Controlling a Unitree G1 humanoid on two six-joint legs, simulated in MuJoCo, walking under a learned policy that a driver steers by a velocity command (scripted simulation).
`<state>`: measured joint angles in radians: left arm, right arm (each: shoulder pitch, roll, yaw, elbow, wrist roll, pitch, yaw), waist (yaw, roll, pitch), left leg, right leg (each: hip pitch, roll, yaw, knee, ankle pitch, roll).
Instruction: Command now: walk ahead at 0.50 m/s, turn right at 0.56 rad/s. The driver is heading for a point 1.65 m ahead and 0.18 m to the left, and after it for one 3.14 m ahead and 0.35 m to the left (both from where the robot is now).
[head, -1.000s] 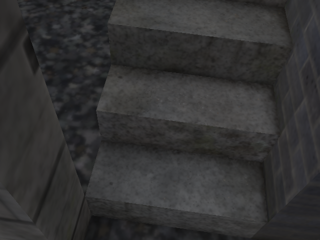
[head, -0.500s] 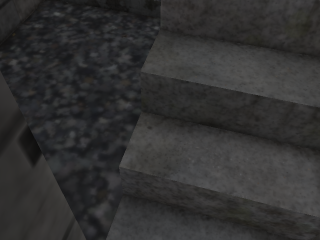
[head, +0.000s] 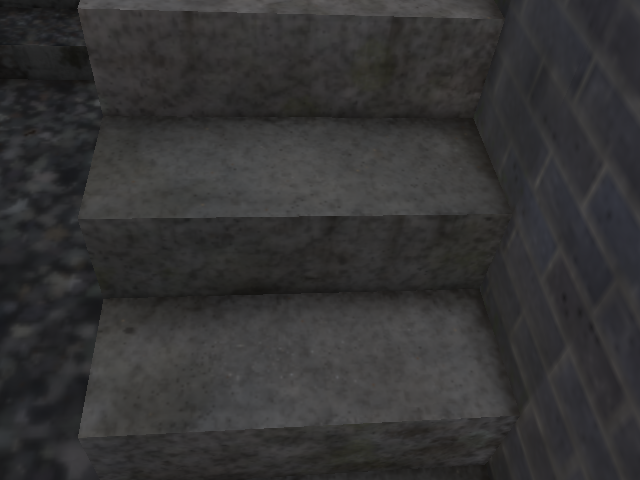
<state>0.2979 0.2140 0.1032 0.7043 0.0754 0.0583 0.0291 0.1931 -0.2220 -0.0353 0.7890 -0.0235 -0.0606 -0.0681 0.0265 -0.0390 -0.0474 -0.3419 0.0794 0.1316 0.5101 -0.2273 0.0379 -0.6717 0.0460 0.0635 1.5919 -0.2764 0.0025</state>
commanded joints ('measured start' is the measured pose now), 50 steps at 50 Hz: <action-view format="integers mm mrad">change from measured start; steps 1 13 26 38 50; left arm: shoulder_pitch -56 -48 -114 -198 -99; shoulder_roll -51 130 115 50 148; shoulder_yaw -41 -18 -41 -40 -15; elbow -116 -135 -91 -108 -111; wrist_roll -11 -33 -13 -41 -87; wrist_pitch -10 -36 -75 -130 -119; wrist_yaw -8 21 43 10 35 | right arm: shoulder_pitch -10 -37 -28 6 -127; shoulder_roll -136 -18 -54 -213 -250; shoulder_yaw -25 -32 -42 -79 -110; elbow -59 -178 -136 -138 -258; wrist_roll -27 -6 34 22 63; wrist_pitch -21 85 129 155 85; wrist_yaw -8 23 -3 39 38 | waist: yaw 2 -11 -12 -34 -19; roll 182 -48 -125 254 246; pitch -37 -25 -42 -31 -36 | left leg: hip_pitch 83 -190 -61 93 193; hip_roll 207 15 -58 140 36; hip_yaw -151 -114 -180 -502 -562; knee -222 1110 400 -134 -72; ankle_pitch -73 -217 -227 93 256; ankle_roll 154 -131 -173 231 148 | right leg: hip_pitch -57 342 436 257 258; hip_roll -34 -333 -319 -60 14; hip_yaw -81 68 75 -219 -45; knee -212 -1214 -1237 -928 -1010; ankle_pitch -11 843 302 -75 -148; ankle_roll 1 -366 -181 49 65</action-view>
